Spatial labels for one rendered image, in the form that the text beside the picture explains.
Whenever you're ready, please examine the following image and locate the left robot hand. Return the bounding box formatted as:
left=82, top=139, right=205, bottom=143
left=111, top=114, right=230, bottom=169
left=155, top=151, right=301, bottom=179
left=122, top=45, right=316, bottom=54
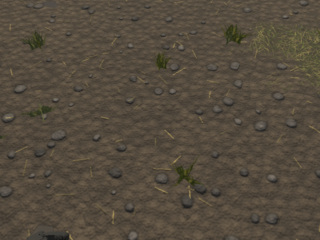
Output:
left=26, top=230, right=70, bottom=240

